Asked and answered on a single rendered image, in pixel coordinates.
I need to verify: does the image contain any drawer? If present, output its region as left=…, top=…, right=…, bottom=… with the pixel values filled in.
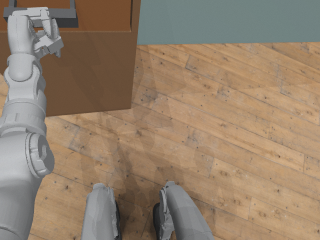
left=0, top=0, right=131, bottom=31

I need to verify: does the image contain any left robot upper arm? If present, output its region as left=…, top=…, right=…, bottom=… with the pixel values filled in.
left=0, top=132, right=55, bottom=240

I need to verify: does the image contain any right robot foot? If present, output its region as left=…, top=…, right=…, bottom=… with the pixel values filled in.
left=153, top=202, right=171, bottom=240

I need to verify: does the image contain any robot left forearm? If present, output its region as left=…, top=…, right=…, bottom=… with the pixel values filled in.
left=0, top=53, right=47, bottom=138

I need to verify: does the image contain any handle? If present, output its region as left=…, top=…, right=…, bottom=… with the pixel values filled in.
left=3, top=0, right=79, bottom=28

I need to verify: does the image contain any right robot shin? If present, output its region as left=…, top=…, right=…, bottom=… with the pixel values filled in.
left=159, top=181, right=175, bottom=240

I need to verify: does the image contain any cabinet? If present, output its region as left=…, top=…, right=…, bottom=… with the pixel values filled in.
left=0, top=0, right=141, bottom=117

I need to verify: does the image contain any left robot hand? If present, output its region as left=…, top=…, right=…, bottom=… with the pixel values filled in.
left=7, top=7, right=64, bottom=62

